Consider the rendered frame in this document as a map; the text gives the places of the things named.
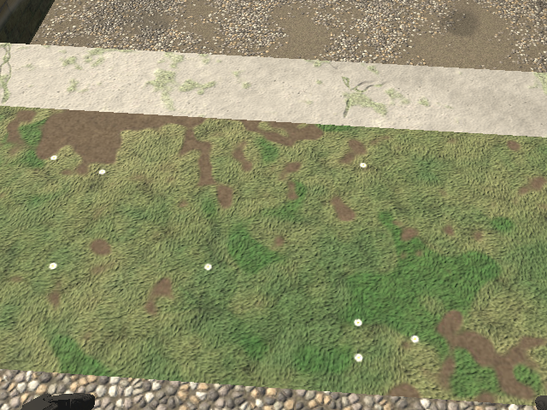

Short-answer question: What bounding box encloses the left robot hand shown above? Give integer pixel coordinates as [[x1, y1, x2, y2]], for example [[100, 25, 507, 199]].
[[21, 393, 95, 410]]

